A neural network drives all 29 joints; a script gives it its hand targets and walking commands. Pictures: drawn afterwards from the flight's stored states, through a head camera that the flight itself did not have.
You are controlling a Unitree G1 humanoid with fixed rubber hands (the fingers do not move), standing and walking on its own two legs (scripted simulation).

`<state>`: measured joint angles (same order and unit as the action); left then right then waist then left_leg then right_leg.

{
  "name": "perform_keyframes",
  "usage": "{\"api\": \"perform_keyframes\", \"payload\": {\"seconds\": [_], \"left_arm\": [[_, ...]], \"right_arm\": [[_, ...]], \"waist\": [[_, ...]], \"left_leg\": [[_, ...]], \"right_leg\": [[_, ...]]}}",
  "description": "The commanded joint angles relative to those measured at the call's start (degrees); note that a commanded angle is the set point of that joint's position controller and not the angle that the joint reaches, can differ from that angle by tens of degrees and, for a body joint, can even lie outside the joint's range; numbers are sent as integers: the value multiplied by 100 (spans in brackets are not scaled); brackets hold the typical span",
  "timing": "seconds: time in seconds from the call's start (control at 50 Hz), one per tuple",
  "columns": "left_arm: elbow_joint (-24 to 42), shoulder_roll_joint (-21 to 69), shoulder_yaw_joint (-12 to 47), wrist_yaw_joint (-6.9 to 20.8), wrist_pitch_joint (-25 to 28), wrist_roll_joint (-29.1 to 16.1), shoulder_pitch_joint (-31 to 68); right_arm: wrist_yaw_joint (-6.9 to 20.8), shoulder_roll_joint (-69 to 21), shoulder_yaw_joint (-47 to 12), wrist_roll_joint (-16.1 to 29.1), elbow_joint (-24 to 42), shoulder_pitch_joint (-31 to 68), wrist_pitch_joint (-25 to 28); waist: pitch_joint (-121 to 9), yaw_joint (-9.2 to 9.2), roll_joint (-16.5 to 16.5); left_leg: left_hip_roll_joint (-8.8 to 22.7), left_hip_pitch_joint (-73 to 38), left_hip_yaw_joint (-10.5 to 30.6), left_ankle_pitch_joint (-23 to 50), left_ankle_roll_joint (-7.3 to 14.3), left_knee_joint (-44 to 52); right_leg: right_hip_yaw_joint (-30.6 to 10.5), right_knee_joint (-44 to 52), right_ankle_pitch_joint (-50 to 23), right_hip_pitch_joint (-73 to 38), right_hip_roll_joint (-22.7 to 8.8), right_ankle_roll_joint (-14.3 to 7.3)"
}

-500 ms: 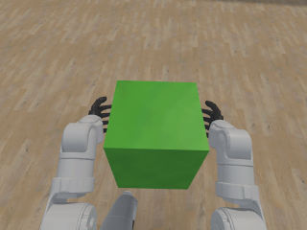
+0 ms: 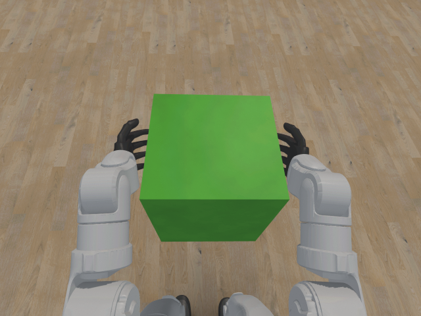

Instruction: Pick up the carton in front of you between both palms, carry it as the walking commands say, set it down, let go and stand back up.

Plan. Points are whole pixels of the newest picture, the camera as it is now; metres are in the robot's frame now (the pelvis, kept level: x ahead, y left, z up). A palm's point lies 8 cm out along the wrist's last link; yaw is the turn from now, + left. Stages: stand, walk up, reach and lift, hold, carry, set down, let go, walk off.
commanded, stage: carry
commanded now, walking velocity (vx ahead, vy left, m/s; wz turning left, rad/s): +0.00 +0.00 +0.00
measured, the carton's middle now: (210, 175) +0.36 -0.02 -0.01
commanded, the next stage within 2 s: none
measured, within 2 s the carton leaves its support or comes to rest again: neither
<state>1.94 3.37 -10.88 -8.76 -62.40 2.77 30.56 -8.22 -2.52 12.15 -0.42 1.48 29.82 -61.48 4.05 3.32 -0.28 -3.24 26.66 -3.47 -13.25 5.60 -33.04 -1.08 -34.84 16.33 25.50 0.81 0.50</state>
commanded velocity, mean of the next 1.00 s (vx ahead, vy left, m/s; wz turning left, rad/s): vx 0.00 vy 0.00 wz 0.00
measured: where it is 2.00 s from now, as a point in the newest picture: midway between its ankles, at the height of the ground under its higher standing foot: outside the picture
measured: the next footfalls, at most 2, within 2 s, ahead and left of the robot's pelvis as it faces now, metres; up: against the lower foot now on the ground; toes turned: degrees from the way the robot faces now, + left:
right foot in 0.02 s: +0.05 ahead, -0.12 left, +0.00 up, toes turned +1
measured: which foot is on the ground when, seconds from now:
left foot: down 0.00-1.00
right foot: up 0.00-0.00, down 0.02-1.00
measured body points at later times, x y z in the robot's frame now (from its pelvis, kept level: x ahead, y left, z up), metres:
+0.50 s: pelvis +0.04 -0.02 +0.00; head +0.01 -0.02 +0.45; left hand +0.38 +0.14 +0.11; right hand +0.39 -0.16 +0.11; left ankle +0.03 +0.06 -0.73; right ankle +0.01 -0.12 -0.73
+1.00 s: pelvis -0.01 -0.03 +0.00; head -0.04 -0.03 +0.45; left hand +0.34 +0.13 +0.12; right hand +0.34 -0.17 +0.12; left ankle +0.03 +0.06 -0.73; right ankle +0.01 -0.12 -0.73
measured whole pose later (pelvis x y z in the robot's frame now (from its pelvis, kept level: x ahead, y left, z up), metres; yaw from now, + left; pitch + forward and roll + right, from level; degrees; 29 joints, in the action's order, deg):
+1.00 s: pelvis -0.01 -0.03 +0.00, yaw +0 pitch +0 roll +0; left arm -14.5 -0.4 -10.3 -7.8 -69.3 2.4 36.2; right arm -7.7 0.3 10.4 -2.2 -14.6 36.3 -69.4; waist -5.7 -0.1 0.0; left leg -2.1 19.0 -2.7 -13.9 3.1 -32.5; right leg 0.5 -33.3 15.8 17.8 1.9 -1.9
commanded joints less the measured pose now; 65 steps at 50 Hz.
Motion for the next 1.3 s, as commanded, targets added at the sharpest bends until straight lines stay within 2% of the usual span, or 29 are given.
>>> {"api": "perform_keyframes", "payload": {"seconds": [0.0,0.02,0.04,0.06,0.08,0.1,0.12,0.14,0.18,0.2,0.22,0.24,0.26,0.34,0.36,0.38,0.48,0.54,0.88,1.28], "left_arm": [[984,5612,4157,1142,252,-1912,3476],[982,5410,4134,1169,262,-1864,3478],[978,5337,4133,1199,236,-1904,3488],[958,5294,4139,1237,190,-1947,3456],[911,5264,4147,1280,138,-1987,3442],[827,5225,4155,1320,82,-2025,3455],[716,5191,4152,1360,23,-2065,3481],[587,5183,4157,1399,-32,-2099,3467],[312,5264,4156,1464,-114,-2154,3453],[178,5338,4143,1493,-141,-2182,3511],[100,5431,4142,1521,-155,-2235,3679],[44,5523,4134,1549,-165,-2302,3883],[-27,5605,4112,1575,-176,-2367,4066],[-460,5840,3871,1656,-215,-2518,4320],[-551,5882,3786,1664,-221,-2521,4337],[-624,5920,3704,1666,-228,-2515,4361],[-638,6048,3483,1639,-268,-2512,4715],[-568,6048,3408,1594,-312,-2501,4857],[-764,6029,3206,1534,-462,-2367,4936],[-664,6124,3255,1529,-515,-2451,5036]], "right_arm": [[1480,-5949,-4645,2527,1006,3963,141],[1475,-5927,-4704,2514,1085,4042,95],[1456,-5825,-4706,2454,1097,4081,60],[1430,-5758,-4665,2419,1074,4091,20],[1406,-5708,-4647,2379,1042,4093,-21],[1391,-5669,-4607,2325,935,4076,-70],[1387,-5627,-4537,2259,756,3993,-119],[1390,-5573,-4440,2180,542,3860,-163],[1422,-5514,-4237,2024,91,3573,-227],[1446,-5526,-4137,1960,-113,3462,-244],[1469,-5551,-4058,1927,-223,3498,-248],[1486,-5588,-3995,1917,-279,3624,-251],[1497,-5631,-3939,1914,-325,3762,-256],[1461,-5753,-3715,1887,-458,4105,-288],[1446,-5779,-3672,1891,-482,4179,-305],[1435,-5812,-3638,1903,-506,4259,-325],[1418,-6013,-3601,2055,-458,4769,-359],[1417,-6109,-3617,2178,-409,4967,-395],[1474,-6150,-3313,2160,-740,5032,-539],[1448,-6123,-3317,2131,-590,5090,-624]], "waist": [[-4580,-177,778],[-4714,-296,-29],[-4609,-306,-664],[-4461,-332,-934],[-4335,-351,-925],[-4167,-345,-884],[-4012,-316,-737],[-3933,-300,-504],[-3891,-255,147],[-3839,-226,399],[-3752,-216,566],[-3644,-231,626],[-3554,-258,590],[-3436,-326,7],[-3421,-325,-111],[-3405,-319,-176],[-3218,-316,-68],[-3043,-338,18],[-2873,-344,39],[-3032,-362,45]], "left_leg": [[1088,-2598,853,4685,197,-465],[840,-1651,623,3308,-45,-604],[655,-945,486,1803,-164,-747],[556,-531,464,874,-252,-694],[520,-453,454,503,-293,-510],[499,-597,438,571,-291,-253],[516,-997,434,1093,-263,-89],[610,-1507,488,2038,-200,-129],[1041,-2478,814,4537,72,-411],[1229,-2790,947,5404,178,-406],[1330,-2958,1000,5827,223,-358],[1336,-2945,974,5794,211,-312],[1277,-2786,921,5442,165,-274],[879,-1824,661,2881,-82,-291],[831,-1763,648,2447,-110,-261],[835,-1787,666,2264,-116,-228],[998,-1789,898,1960,-25,20],[997,-1661,934,1491,-46,224],[997,-1535,916,557,-125,524],[1029,-1524,941,624,-96,507]], "right_leg": [[-71,785,-2101,-1837,-286,-275],[-521,-211,-4709,-2737,-890,-728],[-762,-384,-6320,-3202,-1229,-989],[-844,-402,-6796,-3422,-1372,-1078],[-844,-373,-6712,-3384,-1387,-1066],[-772,-371,-6553,-3185,-1322,-986],[-623,-371,-6133,-2795,-1172,-852],[-486,-388,-5388,-2312,-1005,-716],[-235,-518,-3232,-1281,-621,-497],[-143,-472,-2221,-876,-455,-401],[-91,-289,-1544,-661,-361,-327],[-69,-75,-1286,-658,-329,-291],[-88,50,-1470,-841,-353,-289],[-481,-59,-3919,-1797,-866,-543],[-522,-45,-4166,-1841,-946,-580],[-521,-41,-4102,-1808,-968,-579],[-449,120,-2027,-1476,-767,-464],[-469,270,-1393,-1430,-723,-463],[-549,619,-722,-1221,-710,-434],[-521,584,-736,-1206,-676,-418]]}}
